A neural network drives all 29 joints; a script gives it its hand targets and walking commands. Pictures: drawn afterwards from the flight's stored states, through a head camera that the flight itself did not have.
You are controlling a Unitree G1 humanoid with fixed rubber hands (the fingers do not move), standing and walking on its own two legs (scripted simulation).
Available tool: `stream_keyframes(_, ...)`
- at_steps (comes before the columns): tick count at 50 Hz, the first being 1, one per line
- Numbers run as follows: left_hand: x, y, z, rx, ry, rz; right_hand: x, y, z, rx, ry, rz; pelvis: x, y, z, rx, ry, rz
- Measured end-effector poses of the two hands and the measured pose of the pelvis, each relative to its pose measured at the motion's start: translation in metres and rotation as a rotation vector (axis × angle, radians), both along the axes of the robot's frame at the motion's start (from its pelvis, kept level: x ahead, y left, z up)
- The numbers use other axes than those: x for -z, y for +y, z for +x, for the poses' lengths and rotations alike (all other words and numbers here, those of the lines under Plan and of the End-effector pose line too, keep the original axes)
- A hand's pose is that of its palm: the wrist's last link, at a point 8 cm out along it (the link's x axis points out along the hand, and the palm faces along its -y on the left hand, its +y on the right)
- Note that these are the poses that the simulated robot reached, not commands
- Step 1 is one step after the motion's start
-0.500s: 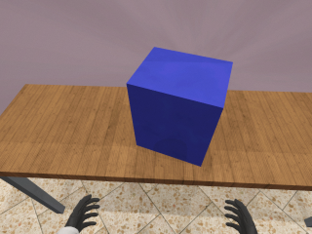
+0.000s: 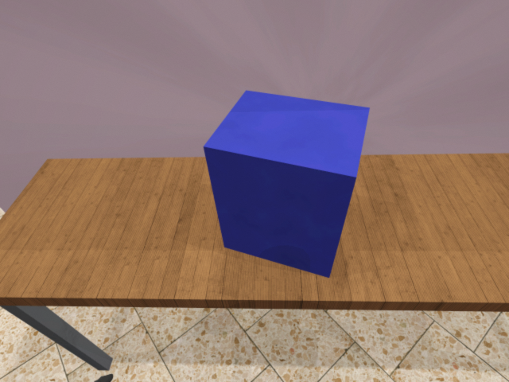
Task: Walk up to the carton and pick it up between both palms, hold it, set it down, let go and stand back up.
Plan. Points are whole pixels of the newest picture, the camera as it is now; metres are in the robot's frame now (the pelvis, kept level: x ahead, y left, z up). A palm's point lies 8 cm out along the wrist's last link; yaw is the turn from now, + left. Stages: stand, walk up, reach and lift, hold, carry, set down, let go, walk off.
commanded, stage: stand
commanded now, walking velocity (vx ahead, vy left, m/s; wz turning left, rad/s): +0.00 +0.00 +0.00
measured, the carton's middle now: (288, 185) +0.46 -0.03 +0.05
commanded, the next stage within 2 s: none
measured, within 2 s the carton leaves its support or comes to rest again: neither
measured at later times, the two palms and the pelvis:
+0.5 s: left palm out of the picture +0.02 +0.29 -0.11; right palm out of the picture +0.03 -0.28 -0.13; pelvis -0.02 +0.00 +0.01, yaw +0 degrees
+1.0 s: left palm out of the picture +0.04 +0.29 -0.11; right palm out of the picture +0.04 -0.29 -0.12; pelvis -0.02 +0.00 +0.01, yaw +0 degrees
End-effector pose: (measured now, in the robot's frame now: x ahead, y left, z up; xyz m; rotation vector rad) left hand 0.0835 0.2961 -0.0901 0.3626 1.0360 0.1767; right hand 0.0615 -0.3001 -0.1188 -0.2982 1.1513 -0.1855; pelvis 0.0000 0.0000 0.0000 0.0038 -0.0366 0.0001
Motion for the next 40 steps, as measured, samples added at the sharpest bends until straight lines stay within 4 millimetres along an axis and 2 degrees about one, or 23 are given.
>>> stream_keyframes(8, 0.006, 0.005, -0.024, -0.026, 0.075, 0.002, 0.006, 0.006, -0.022, 0.007, 0.073, 0.019, -0.003, 0.002, -0.008, -0.001, -0.015, 0.002)
stream_keyframes(17, 0.013, -0.003, -0.044, -0.04, 0.125, -0.026, 0.01, 0.019, -0.03, 0.004, 0.085, 0.05, -0.005, 0.003, -0.018, 0.0, -0.028, 0.001)
stream_keyframes(26, 0.017, -0.002, -0.063, -0.062, 0.177, -0.03, 0.01, 0.018, -0.037, 0.009, 0.105, 0.047, -0.005, 0.003, -0.024, 0.0, -0.027, -0.001)
stream_keyframes(33, 0.019, 0.0, -0.069, -0.073, 0.2, -0.026, 0.009, 0.013, -0.039, 0.014, 0.122, 0.033, -0.005, 0.003, -0.025, -0.001, -0.024, -0.002)
stream_keyframes(40, 0.019, 0.0, -0.063, -0.071, 0.196, -0.025, 0.007, 0.01, -0.035, 0.014, 0.117, 0.025, -0.006, 0.002, -0.024, -0.003, -0.022, -0.002)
